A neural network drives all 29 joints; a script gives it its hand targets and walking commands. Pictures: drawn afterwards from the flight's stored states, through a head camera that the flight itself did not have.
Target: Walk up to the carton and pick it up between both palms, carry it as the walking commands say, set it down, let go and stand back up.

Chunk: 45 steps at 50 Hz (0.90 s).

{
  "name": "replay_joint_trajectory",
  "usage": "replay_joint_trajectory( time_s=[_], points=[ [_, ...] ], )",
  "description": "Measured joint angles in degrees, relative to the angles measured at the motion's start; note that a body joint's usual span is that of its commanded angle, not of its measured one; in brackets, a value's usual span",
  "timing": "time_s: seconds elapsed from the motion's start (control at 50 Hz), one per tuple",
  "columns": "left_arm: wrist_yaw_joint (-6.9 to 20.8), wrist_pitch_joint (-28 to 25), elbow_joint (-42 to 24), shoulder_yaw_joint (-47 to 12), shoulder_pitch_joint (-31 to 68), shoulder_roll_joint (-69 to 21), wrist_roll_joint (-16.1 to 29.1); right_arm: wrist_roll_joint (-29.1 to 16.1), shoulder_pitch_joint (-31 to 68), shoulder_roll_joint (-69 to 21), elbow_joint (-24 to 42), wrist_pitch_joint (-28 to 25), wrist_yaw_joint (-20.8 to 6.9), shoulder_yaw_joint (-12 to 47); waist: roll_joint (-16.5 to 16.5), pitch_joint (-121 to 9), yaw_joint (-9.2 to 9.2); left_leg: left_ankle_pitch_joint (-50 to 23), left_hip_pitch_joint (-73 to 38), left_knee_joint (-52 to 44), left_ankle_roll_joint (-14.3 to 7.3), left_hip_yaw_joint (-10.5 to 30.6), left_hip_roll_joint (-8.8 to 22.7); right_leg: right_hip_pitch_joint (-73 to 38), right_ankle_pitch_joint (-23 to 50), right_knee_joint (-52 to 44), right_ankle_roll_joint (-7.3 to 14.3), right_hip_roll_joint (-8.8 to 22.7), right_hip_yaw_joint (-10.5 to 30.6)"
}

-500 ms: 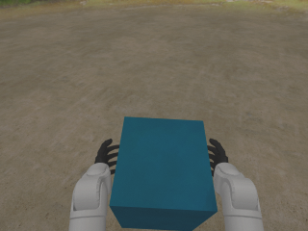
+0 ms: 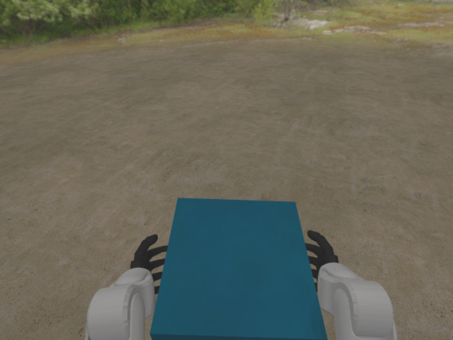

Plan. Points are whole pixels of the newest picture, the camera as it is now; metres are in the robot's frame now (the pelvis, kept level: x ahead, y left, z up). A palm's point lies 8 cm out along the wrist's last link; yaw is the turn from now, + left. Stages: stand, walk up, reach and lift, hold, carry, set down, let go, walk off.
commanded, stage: carry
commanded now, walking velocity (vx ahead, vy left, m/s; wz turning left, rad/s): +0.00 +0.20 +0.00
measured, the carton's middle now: (233, 295) +0.23 +0.01 +0.04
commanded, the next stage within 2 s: none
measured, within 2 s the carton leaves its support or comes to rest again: neither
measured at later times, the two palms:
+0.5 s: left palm (78, 322) +0.16 +0.22 +0.09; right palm (287, 309) +0.17 -0.07 +0.10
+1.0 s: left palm out of the picture +0.08 +0.26 +0.09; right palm out of the picture +0.07 -0.03 +0.08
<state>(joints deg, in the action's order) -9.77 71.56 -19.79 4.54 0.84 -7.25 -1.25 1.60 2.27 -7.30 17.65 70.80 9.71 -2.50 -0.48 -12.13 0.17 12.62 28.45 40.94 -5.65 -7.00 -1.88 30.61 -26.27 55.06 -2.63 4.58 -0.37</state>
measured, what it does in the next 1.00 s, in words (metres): walks backwards: right foot, then left foot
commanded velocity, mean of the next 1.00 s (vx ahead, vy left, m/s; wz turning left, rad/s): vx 0.00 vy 0.18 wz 0.00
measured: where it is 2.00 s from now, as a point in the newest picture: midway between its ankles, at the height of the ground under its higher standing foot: outside the picture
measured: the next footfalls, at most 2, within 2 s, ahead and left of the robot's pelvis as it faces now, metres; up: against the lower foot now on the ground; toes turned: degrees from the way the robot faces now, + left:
right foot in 0.08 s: +0.06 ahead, -0.10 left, +0.00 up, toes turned -7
left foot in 0.38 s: +0.00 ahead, +0.22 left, +0.00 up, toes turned +5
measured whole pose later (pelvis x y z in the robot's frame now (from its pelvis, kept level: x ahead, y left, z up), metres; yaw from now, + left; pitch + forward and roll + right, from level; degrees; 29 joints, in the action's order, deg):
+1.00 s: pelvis -0.16 +0.12 +0.01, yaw +1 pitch +2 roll +1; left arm -9.4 67.5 -23.3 2.1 1.2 -7.3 -0.9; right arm 1.6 -0.5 -7.4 25.4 67.5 10.0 -2.7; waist -1.6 -4.0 -1.4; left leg 22.4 33.5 55.1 0.9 -3.2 1.4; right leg 27.0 -17.2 42.8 0.4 5.4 -5.7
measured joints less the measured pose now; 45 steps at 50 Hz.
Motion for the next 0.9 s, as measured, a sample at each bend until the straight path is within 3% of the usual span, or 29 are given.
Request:
replay_joint_trajectory(
  time_s=[0.04, 0.1, 0.12, 0.18, 0.22, 0.26, 0.36, 0.4, 0.46, 0.62, 0.66, 0.7, 0.76, 0.82, 0.84, 0.9],
  points=[
    [0.0, 0.3, -0.1, 0.3, 0.1, 0.0, 0.2, 0.0, 0.1, 0.0, 0.1, 0.3, 0.2, 0.2, 0.0, 0.3, -0.04, -1.5, 0.2, -1.6, -0.2, -0.8, 0.0, -1.6, 0.0, -1.5, 1.1, -0.7, -2.4],
    [-0.1, -0.7, -0.1, 0.2, 0.3, 0.0, 0.9, 0.0, 0.3, 0.1, 1.4, 0.4, 0.8, 0.1, -0.9, 1.1, 0.21, -3.0, 1.0, -3.2, 0.2, -1.6, 0.1, -6.0, 4.9, -11.3, 3.2, -2.3, -5.1],
    [-0.1, -1.3, 0.4, -0.4, 0.4, 0.0, 0.9, 0.0, 0.1, 0.1, 1.9, 0.4, 0.8, -0.5, -2.0, 1.6, -0.02, -1.2, 1.4, -2.5, 1.3, -0.8, 0.4, -6.3, 6.8, -12.4, 4.0, -2.6, -5.8],
    [0.2, -1.7, 0.5, -1.2, -0.7, -0.1, 0.9, 0.2, -2.1, 0.0, 3.2, 0.2, 0.7, -0.2, -0.7, 0.9, 0.02, 5.1, 4.9, 8.8, 4.4, 1.5, -0.1, -5.7, 9.5, -14.9, 4.4, -1.1, -5.6],
    [0.2, -1.9, -0.1, -1.3, -1.6, -0.1, 0.8, 0.1, -2.2, 0.0, 3.2, 0.2, 0.7, 0.0, 0.0, 1.1, -0.22, 5.1, 5.3, 14.6, 5.1, 3.4, 1.2, -6.1, 11.1, -17.2, 4.0, -0.4, -5.1],
    [0.2, -1.9, -0.8, -1.3, -1.6, -0.2, 0.6, -0.1, -1.7, 0.0, 3.3, 0.2, 0.7, 0.0, 0.5, 1.3, -0.57, 6.1, 3.8, 13.9, 5.5, 5.1, 2.7, -5.7, 12.4, -18.5, 3.4, 0.5, -4.7],
    [0.2, -3.4, -3.9, -1.8, 0.2, -0.1, 0.4, -1.0, -0.2, 0.1, 6.3, -1.8, 0.7, -0.6, 1.6, 2.5, -1.38, 9.3, -4.0, -0.6, 6.7, 5.5, 4.8, -2.4, 13.6, -17.3, 1.3, 3.5, -3.8],
    [0.3, -3.8, -4.6, -1.6, 1.2, 0.0, 0.3, -1.0, 0.7, 0.0, 6.9, -2.4, 0.7, -0.7, 1.7, 2.9, -2.02, 1.9, -5.8, -6.6, 8.0, 5.0, 4.6, -0.6, 13.0, -14.8, 0.1, 5.0, -3.7],
    [0.9, -3.9, -4.6, 0.3, 0.9, 0.0, 0.2, -0.1, 1.5, 0.0, 4.9, -3.0, 0.7, 1.0, 2.9, 4.0, -1.08, 3.3, -4.4, -2.2, 8.4, 3.5, 3.6, 0.3, 12.8, -12.8, -1.1, 5.8, -1.4],
    [1.0, -2.2, -3.7, 0.1, -0.5, -0.1, -0.2, 0.2, -0.1, 0.0, 3.7, -1.7, 0.5, 1.5, 2.8, 6.6, 1.96, 6.7, -0.5, 7.0, 6.0, 3.4, 3.6, 1.3, 13.4, -9.9, -2.8, 6.0, -0.6],
    [0.9, -2.2, -3.9, 0.3, -0.8, -0.1, -0.2, 0.3, 0.2, 0.0, 3.4, -1.6, 0.5, 1.7, 2.2, 7.0, 1.75, 6.9, 1.0, 8.7, 5.3, 3.3, 4.1, 3.1, 6.8, -6.6, -1.8, 5.1, -0.2],
    [0.7, -2.0, -4.2, 0.4, -0.7, -0.1, -0.1, 0.4, -0.2, 0.0, 3.3, -2.1, 0.2, 1.8, 1.3, 7.7, 1.78, 6.5, 2.1, 9.4, 5.0, 3.4, 5.0, 5.3, 0.3, 2.8, -0.6, 3.0, -0.6],
    [0.2, -1.5, -4.3, 0.2, -0.1, 0.0, 0.3, 0.4, -1.6, -0.1, 3.9, -3.0, 0.2, 1.9, 1.9, 8.1, 2.10, 4.4, 2.4, 7.4, 4.7, 2.4, 4.8, 4.3, -1.2, 9.3, 0.7, 0.7, -2.7],
    [0.1, -2.0, -4.2, -0.2, 0.7, 0.0, 0.6, 0.5, -1.6, -0.1, 5.2, -3.1, 0.2, 1.4, 2.5, 7.9, 2.04, 2.3, 3.6, 5.5, 4.2, 0.9, 3.6, -2.7, 0.9, -2.1, 1.7, -0.6, -5.4],
    [0.1, -2.5, -3.7, -0.5, 1.0, 0.0, 0.6, 0.5, -1.2, 0.0, 5.2, -3.2, 0.1, 0.9, 1.5, 7.9, 2.09, 1.9, 4.2, 5.6, 4.1, 0.6, 3.8, -3.6, 0.0, -5.1, 3.7, -1.2, -5.4],
    [0.1, -3.6, -2.0, -1.9, 1.2, 0.0, 0.5, 0.5, -1.9, 0.0, 5.8, -3.2, 0.0, -0.3, -0.9, 8.1, 0.60, 8.4, 6.4, 10.1, 5.4, 2.4, 2.9, -2.9, 3.8, -6.5, 4.7, -0.9, -6.1]
  ],
)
